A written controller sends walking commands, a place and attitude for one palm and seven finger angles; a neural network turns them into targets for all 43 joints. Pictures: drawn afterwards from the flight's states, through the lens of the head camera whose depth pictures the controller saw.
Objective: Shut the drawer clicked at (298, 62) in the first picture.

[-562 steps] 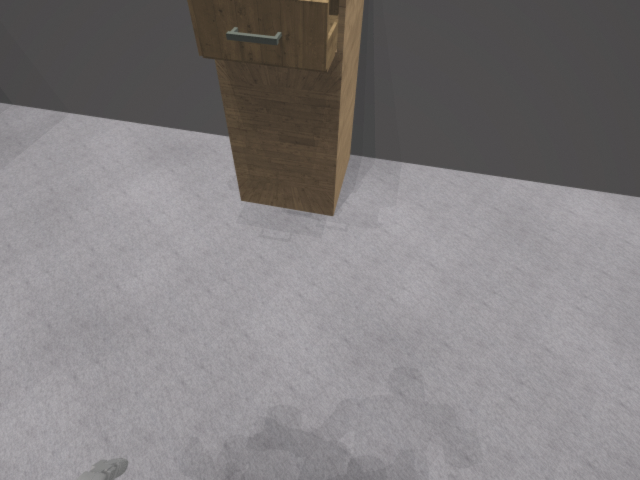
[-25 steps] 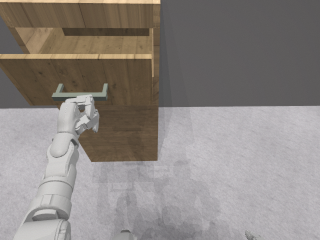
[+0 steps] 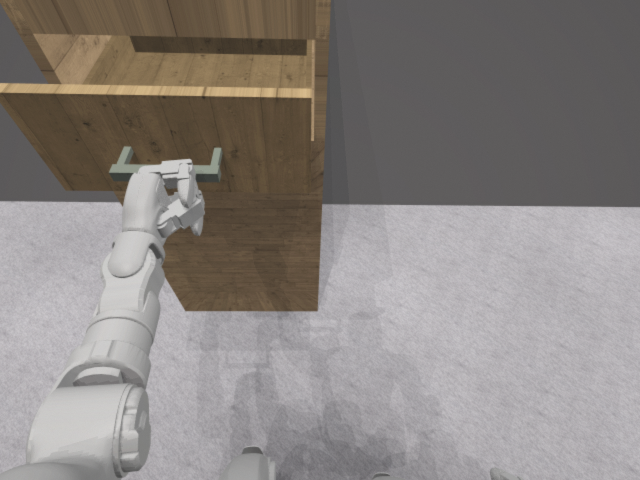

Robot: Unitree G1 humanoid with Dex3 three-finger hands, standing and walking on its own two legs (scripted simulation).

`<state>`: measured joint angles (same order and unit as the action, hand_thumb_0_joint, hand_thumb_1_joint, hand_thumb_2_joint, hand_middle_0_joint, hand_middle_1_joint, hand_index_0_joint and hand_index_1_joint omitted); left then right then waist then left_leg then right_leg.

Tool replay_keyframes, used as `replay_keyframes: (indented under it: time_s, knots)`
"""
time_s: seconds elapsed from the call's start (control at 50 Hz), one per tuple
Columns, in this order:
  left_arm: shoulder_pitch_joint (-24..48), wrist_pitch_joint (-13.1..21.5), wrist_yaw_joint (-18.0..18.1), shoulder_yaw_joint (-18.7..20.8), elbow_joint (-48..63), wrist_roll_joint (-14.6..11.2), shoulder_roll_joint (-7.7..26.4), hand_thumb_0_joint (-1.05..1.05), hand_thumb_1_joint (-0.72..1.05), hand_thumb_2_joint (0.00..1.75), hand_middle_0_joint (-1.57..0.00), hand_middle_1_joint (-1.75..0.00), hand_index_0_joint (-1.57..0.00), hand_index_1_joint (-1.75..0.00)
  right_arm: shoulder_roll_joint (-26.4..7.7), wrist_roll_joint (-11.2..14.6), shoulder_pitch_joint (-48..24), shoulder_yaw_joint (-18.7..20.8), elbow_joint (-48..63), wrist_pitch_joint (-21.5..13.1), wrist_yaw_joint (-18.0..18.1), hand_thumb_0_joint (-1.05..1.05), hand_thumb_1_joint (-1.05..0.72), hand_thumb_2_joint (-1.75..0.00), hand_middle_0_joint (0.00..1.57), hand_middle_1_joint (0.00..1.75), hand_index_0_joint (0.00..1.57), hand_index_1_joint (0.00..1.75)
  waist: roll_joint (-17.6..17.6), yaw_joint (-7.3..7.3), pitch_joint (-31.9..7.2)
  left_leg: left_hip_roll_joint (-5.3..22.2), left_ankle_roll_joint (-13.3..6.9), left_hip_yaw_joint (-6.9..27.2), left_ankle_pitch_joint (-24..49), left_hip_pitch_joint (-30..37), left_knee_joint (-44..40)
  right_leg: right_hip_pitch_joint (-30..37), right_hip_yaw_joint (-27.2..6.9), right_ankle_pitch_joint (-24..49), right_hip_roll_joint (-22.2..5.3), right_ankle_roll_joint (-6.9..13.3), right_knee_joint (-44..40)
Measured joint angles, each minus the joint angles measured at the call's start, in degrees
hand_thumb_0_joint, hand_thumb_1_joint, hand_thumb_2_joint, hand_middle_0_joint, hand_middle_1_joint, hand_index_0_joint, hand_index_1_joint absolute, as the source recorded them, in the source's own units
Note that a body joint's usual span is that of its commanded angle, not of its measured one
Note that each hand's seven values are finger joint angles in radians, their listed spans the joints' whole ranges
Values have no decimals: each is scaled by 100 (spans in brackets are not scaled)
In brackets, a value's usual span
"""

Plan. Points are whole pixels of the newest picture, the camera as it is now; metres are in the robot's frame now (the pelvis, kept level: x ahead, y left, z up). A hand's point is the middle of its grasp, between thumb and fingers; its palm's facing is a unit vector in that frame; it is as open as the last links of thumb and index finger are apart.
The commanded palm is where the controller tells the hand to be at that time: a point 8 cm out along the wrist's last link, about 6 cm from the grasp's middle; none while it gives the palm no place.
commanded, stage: push the drawer shut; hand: left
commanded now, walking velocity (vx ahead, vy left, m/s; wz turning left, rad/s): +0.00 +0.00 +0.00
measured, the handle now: (169, 163) +0.51 +0.21 +0.09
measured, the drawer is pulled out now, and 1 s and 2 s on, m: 0.13 0.01 0.00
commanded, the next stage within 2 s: pull the fist back off the drawer in 1.32 s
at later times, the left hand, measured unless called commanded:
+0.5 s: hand (204, 169) +0.49 +0.16 +0.09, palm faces +0.00 -1.00 -0.02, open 3.0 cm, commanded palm +0.50 +0.21 +0.09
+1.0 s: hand (208, 137) +0.56 +0.17 +0.09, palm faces +0.01 -1.00 -0.01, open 3.0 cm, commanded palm +0.56 +0.20 +0.09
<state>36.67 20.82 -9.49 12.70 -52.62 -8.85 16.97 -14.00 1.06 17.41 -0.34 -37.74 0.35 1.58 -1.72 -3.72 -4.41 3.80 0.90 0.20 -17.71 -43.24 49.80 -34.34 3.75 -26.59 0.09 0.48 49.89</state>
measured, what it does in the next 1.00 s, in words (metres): stands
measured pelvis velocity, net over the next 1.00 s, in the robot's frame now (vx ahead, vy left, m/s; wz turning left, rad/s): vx -0.01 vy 0.02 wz -0.04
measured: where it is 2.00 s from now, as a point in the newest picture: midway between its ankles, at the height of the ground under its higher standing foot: outside the picture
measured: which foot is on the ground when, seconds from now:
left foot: down 0.00-1.00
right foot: down 0.00-1.00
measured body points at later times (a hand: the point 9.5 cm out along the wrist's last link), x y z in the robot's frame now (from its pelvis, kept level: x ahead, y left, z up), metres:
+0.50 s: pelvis -0.02 +0.01 -0.01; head +0.08 +0.02 +0.43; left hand +0.49 +0.22 +0.10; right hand -0.03 -0.26 -0.13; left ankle +0.07 +0.13 -0.69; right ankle -0.02 -0.12 -0.69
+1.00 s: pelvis -0.01 +0.02 -0.02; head +0.13 +0.04 +0.40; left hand +0.55 +0.22 +0.10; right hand -0.05 -0.24 -0.12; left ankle +0.07 +0.13 -0.69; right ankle -0.02 -0.12 -0.69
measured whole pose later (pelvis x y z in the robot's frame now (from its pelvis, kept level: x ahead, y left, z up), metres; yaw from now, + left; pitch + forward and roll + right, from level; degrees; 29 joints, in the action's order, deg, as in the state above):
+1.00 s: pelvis -0.01 +0.02 -0.02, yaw -2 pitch +22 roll -5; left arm 66.9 18.0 -7.5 21.1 -76.7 -0.3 32.9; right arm -14.7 -2.7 24.5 -2.0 -38.6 0.1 0.3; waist -2.4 -13.2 -4.7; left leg 5.0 -0.4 0.9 -19.0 -60.2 57.3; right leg -50.1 3.7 -26.3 1.3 -0.7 54.7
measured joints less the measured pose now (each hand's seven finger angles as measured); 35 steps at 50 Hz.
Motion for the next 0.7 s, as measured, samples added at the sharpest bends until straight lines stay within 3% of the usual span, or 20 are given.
replay_keyframes:
  time_s: [0.12, 0.42, 0.7]
  knots:
    - [535, 115, 42, 75, -594, 75, 158, -4, 83, 96, -140, -160, -140, -160, 4, -32, 89, -7, -151, -18, 25, 0, -90, -90, 20, 30, 20, 30, -2, -91, 22, 6, 6, 62, 32, -254, 118, -237, 52, 8, 12, 14, 127]
    - [1567, 74, -25, 516, -1621, 309, 844, -1, 81, 96, -140, -160, -140, -160, -93, -110, 461, -37, -210, -105, 32, 0, -90, -90, 21, 30, 20, 30, -15, -517, -5, 103, -24, 71, 49, -838, 357, -819, 27, 81, 109, 5, 311]
    - [2285, -94, 114, 730, -2021, 595, 1182, -1, 79, 94, -140, -160, -140, -160, -92, -261, 668, -63, -207, -92, -66, 0, -90, -90, 21, 30, 20, 30, -45, -734, -52, 112, -81, 54, -27, -1306, 560, -1248, -8, 65, 114, -62, 419]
